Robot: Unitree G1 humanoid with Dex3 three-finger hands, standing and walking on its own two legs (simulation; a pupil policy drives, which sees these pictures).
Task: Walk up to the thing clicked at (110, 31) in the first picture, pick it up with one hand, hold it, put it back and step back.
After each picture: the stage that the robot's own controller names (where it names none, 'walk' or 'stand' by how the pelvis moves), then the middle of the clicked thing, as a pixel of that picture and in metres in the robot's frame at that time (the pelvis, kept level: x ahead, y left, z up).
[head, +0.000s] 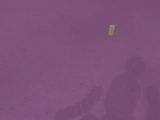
stand; (111, 30) +1.55 -0.40 -0.72
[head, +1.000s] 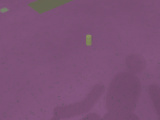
walk; (88, 40) +1.46 +0.01 -0.69
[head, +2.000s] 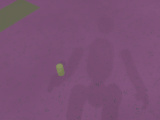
walk; (60, 69) +0.91 +0.25 -0.71
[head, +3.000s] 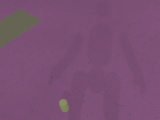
walk; (64, 105) +0.54 +0.21 -0.71
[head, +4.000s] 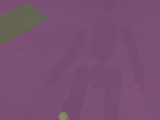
stand; (64, 118) +0.40 +0.16 -0.70
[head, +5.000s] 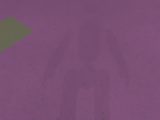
stand; out of the picture +0.32 +0.17 -0.72
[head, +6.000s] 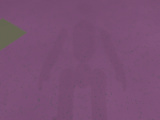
stand; out of the picture +0.33 +0.19 -0.72
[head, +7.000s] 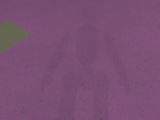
stand; out of the picture +0.34 +0.19 -0.73
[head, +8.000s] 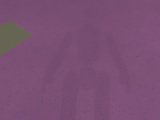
stand; out of the picture +0.33 +0.19 -0.73
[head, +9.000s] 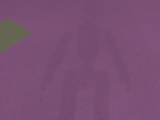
go down; out of the picture +0.33 +0.18 -0.73
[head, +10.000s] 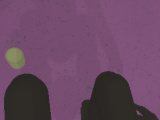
go down; (16, 58) +0.42 +0.22 -0.30
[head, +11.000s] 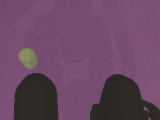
close in; (28, 59) +0.41 +0.21 -0.29
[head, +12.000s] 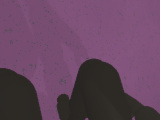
close in; out of the picture +0.40 +0.25 -0.22
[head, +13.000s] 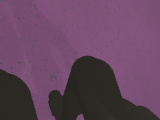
close; out of the picture +0.40 +0.26 -0.22
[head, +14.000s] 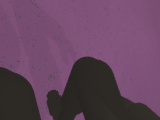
lift; out of the picture +0.38 +0.25 -0.23
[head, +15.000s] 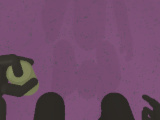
lift; (24, 79) +0.32 +0.19 -0.03
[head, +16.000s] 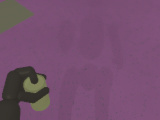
hold; (37, 93) +0.30 +0.16 -0.01
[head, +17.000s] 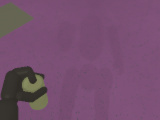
hold; (36, 92) +0.31 +0.17 -0.02
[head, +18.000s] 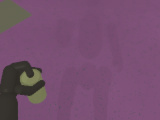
crouch; (34, 86) +0.33 +0.17 -0.02
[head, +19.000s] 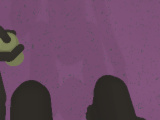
lower; (10, 50) +0.44 +0.21 -0.11
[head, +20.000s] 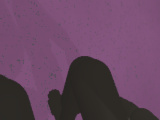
lower; out of the picture +0.41 +0.27 -0.22
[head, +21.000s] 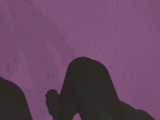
lower; out of the picture +0.42 +0.27 -0.23
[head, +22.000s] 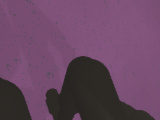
lower; out of the picture +0.42 +0.28 -0.23
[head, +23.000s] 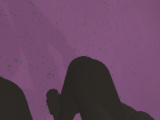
lower; out of the picture +0.42 +0.27 -0.23
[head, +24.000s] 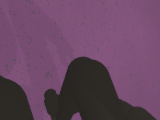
open; out of the picture +0.41 +0.25 -0.23
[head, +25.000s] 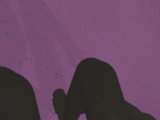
stand; out of the picture +0.40 +0.25 -0.23
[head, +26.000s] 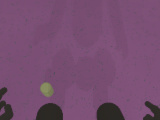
walk; (47, 89) +0.40 +0.19 -0.51
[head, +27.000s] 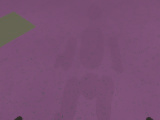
stand; out of the picture +0.37 +0.16 -0.66
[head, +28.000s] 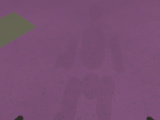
stand; out of the picture +0.37 +0.17 -0.66
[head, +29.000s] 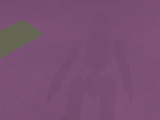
stand; out of the picture +0.39 +0.16 -0.72
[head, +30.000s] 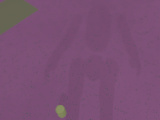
walk; (61, 111) +0.40 +0.19 -0.69
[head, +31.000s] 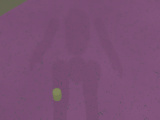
walk; (57, 94) +0.52 +0.13 -0.70
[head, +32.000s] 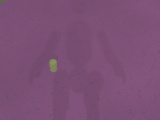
walk; (53, 65) +0.81 +0.19 -0.71
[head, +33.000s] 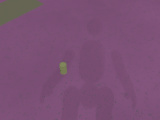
stand; (63, 68) +0.93 +0.17 -0.71
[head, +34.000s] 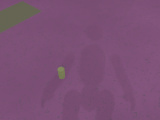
stand; (61, 72) +0.94 +0.19 -0.73
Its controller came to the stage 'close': yes
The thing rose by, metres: 0.71
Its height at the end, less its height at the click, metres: +0.00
